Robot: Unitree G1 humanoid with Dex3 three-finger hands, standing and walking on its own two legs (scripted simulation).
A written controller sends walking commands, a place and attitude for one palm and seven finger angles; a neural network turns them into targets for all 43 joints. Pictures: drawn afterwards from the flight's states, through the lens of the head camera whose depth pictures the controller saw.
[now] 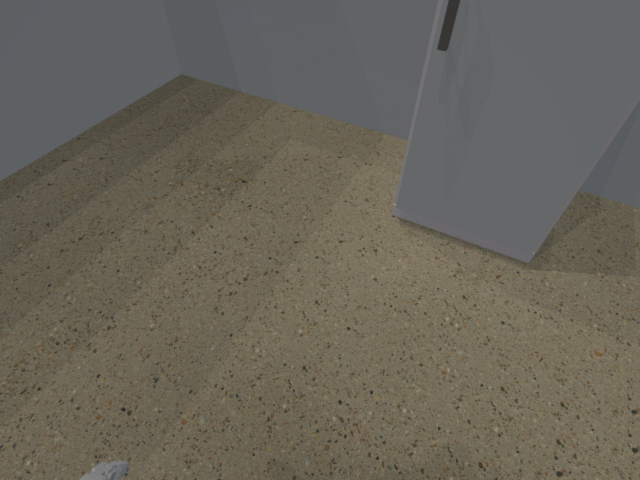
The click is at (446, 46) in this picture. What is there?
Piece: fridge door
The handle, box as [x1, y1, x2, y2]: [437, 0, 459, 50]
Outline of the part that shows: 459,0 448,1 437,49 445,50 447,48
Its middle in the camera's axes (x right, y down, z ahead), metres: +0.36 -0.64 +1.05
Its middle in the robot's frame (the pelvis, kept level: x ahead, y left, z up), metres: +1.24 -0.30 +0.13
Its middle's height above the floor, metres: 0.90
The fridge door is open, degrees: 0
